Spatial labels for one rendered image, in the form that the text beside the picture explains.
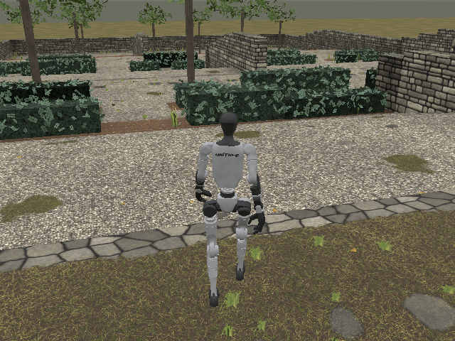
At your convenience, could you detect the left robot forearm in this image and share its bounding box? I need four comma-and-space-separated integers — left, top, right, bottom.
195, 170, 205, 193

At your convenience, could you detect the robot right foot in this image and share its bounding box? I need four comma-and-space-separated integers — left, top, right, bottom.
235, 263, 245, 281

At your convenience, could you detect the left robot hand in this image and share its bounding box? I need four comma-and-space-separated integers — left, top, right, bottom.
196, 190, 212, 202

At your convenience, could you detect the robot right upper arm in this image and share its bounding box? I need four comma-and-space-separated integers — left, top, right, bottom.
243, 143, 257, 185

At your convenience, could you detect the humanoid robot torso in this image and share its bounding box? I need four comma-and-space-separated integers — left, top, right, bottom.
211, 140, 245, 213

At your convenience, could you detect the robot left upper arm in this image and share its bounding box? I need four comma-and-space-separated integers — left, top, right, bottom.
197, 142, 214, 180

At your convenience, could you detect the right robot hand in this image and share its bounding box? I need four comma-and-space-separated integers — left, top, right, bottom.
248, 212, 265, 234

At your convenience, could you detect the right robot forearm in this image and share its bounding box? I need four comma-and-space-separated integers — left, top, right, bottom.
250, 174, 264, 213

